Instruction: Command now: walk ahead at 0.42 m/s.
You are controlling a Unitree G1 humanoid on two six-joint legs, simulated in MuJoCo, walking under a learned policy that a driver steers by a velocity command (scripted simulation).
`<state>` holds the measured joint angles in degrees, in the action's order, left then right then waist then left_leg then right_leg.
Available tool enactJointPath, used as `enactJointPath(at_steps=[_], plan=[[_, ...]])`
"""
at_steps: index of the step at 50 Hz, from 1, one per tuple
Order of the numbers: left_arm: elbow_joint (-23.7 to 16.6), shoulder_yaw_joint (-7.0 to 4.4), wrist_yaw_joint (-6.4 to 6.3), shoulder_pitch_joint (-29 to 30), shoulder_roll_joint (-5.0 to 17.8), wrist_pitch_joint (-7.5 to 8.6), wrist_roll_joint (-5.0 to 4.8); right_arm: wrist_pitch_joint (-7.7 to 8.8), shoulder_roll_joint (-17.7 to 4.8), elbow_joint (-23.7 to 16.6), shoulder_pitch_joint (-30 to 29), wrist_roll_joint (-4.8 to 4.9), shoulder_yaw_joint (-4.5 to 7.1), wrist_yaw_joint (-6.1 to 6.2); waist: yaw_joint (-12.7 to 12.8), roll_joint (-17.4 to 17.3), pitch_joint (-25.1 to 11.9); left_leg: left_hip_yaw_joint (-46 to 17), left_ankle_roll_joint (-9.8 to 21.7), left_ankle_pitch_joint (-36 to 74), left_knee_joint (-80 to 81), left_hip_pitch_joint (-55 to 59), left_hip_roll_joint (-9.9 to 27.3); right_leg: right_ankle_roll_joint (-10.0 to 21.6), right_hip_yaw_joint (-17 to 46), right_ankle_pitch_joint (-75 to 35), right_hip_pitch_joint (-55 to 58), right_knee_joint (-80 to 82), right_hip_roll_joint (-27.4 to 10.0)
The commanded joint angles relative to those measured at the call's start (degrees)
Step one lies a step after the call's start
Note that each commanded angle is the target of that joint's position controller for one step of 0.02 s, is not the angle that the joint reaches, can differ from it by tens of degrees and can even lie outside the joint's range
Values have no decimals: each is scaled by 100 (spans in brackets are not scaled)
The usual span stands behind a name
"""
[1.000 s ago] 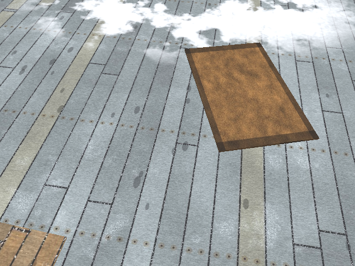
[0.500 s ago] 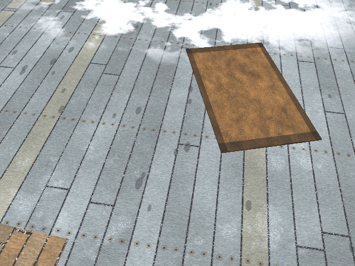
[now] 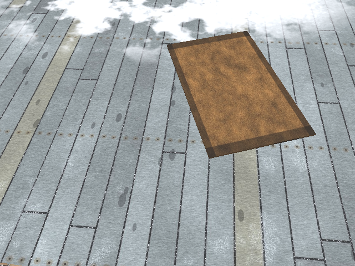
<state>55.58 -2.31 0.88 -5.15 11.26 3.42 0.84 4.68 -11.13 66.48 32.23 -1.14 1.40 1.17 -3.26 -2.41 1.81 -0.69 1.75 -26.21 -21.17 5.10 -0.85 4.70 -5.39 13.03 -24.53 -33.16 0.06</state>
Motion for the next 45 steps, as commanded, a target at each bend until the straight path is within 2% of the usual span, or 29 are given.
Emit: enactJointPath(at_steps=[1, 2, 3, 4, 5, 7, 10, 11, 14, 15, 16, 20, 23, 24, 25, 26, 27, 28, 29, 30, 31, 32, 33, 34, 36, 37, 39, 42, 45], plan=[[473, -411, -139, -2874, 1191, 92, 130, 129, -339, -449, -141, 97, -44, -86, 1376, 871, -921, 319, 356, 2727, -3449, -3083, 295, 653, 2130, 1645, 3932, 1133, -1353], [539, -437, -102, -2948, 1381, 12, 94, 127, -226, -581, -38, 86, -14, -121, 1125, 1581, -1168, 163, 332, -265, -5086, -4074, -406, 1143, 4766, 2458, 3937, 2378, -2382], [382, -374, -81, -2120, 1165, -25, 10, 79, -471, -692, -382, -20, 53, -138, 728, 849, -383, -235, 455, 147, -5541, -4395, 116, 1086, 4385, 2932, 3121, 2411, -2251], [197, -278, -46, -1520, 821, 11, -20, 87, -444, -805, -800, -49, 59, -187, 593, 408, 110, -224, 487, 690, -5395, -4409, 356, 1000, 3616, 2366, 2381, 2428, -2069], [172, -202, -20, -1324, 604, 79, 8, 99, -305, -833, -931, -40, 55, -203, 422, 212, 366, -233, 474, 1019, -5011, -4170, 548, 835, 2914, 1265, 1907, 2469, -1758], [253, -101, -61, -1312, 360, 165, 9, -28, -207, -803, -750, -121, 75, -244, 125, 453, 318, -154, 329, 1107, -4573, -3618, 676, 678, 2127, 488, 1335, 2614, -1381], [419, -64, -105, -1796, 361, 258, 4, -155, -236, -941, -1099, -92, 125, -279, 79, 462, 417, 73, 230, 1430, -4225, -3913, 669, 642, 1432, -709, 1511, 2654, -1128], [441, -73, -111, -1906, 451, 263, 6, -180, -216, -1043, -1350, -98, 123, -293, 107, 540, 428, 137, 180, 1584, -4031, -4110, 691, 701, 1397, -719, 1573, 2727, -1163], [467, -25, -103, -2211, 371, 273, 6, -196, -251, -1375, -2297, -74, 132, -315, 300, 484, 595, 303, 55, 2061, -3243, -4578, 691, 708, 1134, -1411, 1870, 2788, -1061], [478, -3, -103, -2302, 321, 280, -4, -187, -220, -1470, -2577, -65, 121, -320, 353, 449, 619, 392, 37, 2201, -2889, -4563, 626, 665, 969, -1810, 1956, 2736, -973], [482, -3, -108, -2369, 364, 288, -2, -177, -136, -1566, -2819, -46, 89, -327, 411, 573, 594, 449, 24, 2352, -2485, -4425, 582, 652, 903, -1983, 1971, 2713, -973], [577, 5, -162, -2706, 403, 305, 9, -151, -144, -1798, -3490, -2, 66, -327, 588, 636, 583, 665, 162, 2567, -1515, -4124, 336, 594, 741, -2848, 2548, 2558, -1046], [599, -21, -210, -2619, 519, 295, 57, -95, -268, -1846, -3400, -6, 118, -281, 428, 689, 457, 712, 427, 2164, -1119, -3673, 141, 533, 642, -4116, 3055, 2054, -1203], [606, -31, -232, -2546, 556, 285, 75, -57, -320, -1732, -3031, -23, 154, -238, 263, 724, 281, 756, 521, 1967, -1044, -3220, -39, 444, 560, -5086, 3146, 1539, -1176], [620, -43, -246, -2515, 597, 262, 88, 0, -410, -1487, -2321, -31, 212, -184, 12, 725, -82, 796, 618, 1983, -863, -2533, -248, 345, 508, -5707, 3205, 710, -1084], [608, -44, -250, -2416, 622, 242, 19, 85, -506, -1186, -1426, -90, 271, -130, -373, 650, -507, 742, 721, 2769, -366, -1413, -170, 196, 361, -5322, 2824, -392, -888], [463, 19, -244, -2481, 436, 256, -92, 142, -910, -997, -573, -247, 375, -69, -559, 318, -1221, -227, 935, 4023, -684, 174, 920, 73, 262, -3227, 1639, -1919, -610], [528, 128, -225, -3507, -172, 188, -413, 104, -1396, -964, -398, -238, 495, -105, -188, -1064, -2261, -2725, 2174, 6193, -685, 1854, 2858, -180, 74, 2072, -188, -4321, 470], [576, -58, -278, -3061, 454, 136, -211, 21, -1200, -1028, -570, 52, 489, -146, -198, 53, -2278, -2740, 2096, 6492, -457, 1284, 2539, -137, 887, 1815, -273, -4689, 331], [361, -51, -272, -2436, 335, 152, -126, 38, -897, -1095, -1278, 83, 370, -143, 18, -47, -1351, -1879, 1871, 6570, -265, 455, 2322, -149, 972, 1425, -543, -4446, 97], [318, -47, -262, -2127, 260, 158, -27, 58, -517, -1108, -1589, 50, 267, -141, 123, 132, -741, -1397, 1607, 6333, 9, -241, 2040, -161, 905, 1190, -582, -4068, -77], [317, -89, -235, -1979, 277, 96, 64, 76, -308, -1063, -1633, 56, 201, -102, 218, 117, -428, -1025, 1392, 6149, 229, -733, 1785, -179, 887, 1036, -437, -3749, -182], [335, -85, -195, -2128, 181, -10, 131, 74, -142, -969, -1584, 95, 118, -69, 398, 70, -334, -738, 1271, 6240, 444, -1379, 1603, -216, 822, 907, 117, -3417, -220], [365, -80, -181, -2156, 58, -92, 148, 114, -119, -882, -1466, 65, 75, -58, 426, -74, -282, -670, 1324, 6648, 432, -1670, 1569, -266, 809, 913, 431, -3076, -184], [422, -21, -171, -2230, -174, -208, 114, 180, -278, -851, -1568, 14, 64, -45, 659, -54, -381, -304, 1248, 6793, 428, -1791, 1370, -358, 689, 782, 627, -2454, -115], [411, -11, -183, -2157, -155, -240, 87, 183, -384, -870, -1645, -24, 63, -45, 723, -97, -434, -149, 1160, 6748, 410, -1806, 1255, -378, 596, 671, 685, -2008, -94], [349, 0, -225, -1787, -53, -283, 53, 155, -437, -833, -1558, -34, 29, -56, 645, -258, -482, 8, 1033, 6526, 370, -1817, 1144, -369, 467, 345, 834, -1233, -54], [343, 29, -267, -1446, 34, -364, 10, 60, -431, -728, -1314, -9, -11, -54, 500, -420, -543, -111, 958, 5176, 462, -1906, 1169, -357, 405, 6, 1136, -748, -79], [368, 67, -285, -1220, 54, -371, 36, -73, -384, -701, -1352, 0, -48, -13, 487, -283, -223, -403, 894, 3156, 491, -2226, 1219, -309, 393, -5, 1471, 3, -132]])
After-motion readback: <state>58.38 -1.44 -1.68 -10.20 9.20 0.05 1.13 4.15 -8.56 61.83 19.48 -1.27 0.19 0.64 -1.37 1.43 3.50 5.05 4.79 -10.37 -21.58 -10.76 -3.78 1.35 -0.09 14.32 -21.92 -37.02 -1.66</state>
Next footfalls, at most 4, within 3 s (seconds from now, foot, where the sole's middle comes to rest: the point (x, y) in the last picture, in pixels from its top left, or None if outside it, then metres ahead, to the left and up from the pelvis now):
0.54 left None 0.46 0.06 -0.76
0.96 right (221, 259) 0.50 -0.13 -0.76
1.76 right None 0.47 -0.12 -0.76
2.22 left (136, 219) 0.68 0.19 -0.76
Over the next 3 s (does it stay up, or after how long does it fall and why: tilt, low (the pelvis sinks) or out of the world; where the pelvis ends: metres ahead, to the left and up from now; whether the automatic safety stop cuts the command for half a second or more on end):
stays up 0.76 0.13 0.01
